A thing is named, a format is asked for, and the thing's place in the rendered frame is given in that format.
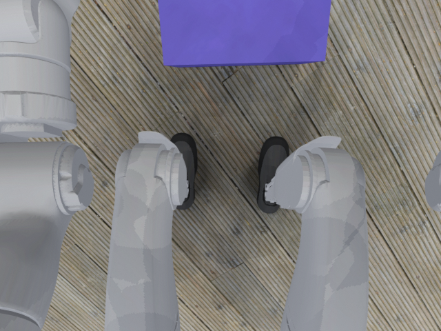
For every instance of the robot left forearm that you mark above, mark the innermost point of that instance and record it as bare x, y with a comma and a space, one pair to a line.
35, 97

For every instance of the carton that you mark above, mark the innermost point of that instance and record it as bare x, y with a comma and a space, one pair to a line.
209, 33

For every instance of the robot right upper arm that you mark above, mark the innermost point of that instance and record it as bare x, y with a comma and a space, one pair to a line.
433, 185

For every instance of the robot left upper arm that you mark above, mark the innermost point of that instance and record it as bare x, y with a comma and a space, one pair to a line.
42, 184

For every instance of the robot thigh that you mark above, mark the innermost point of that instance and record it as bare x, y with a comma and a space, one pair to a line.
141, 290
329, 289

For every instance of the left robot thigh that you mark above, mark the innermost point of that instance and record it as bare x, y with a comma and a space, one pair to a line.
141, 290

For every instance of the right robot thigh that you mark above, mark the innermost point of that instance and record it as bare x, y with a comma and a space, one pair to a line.
329, 289

